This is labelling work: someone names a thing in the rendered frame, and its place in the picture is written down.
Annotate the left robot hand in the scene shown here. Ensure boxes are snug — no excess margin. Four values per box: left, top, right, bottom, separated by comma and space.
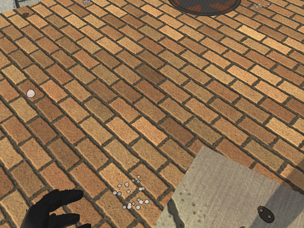
20, 189, 91, 228

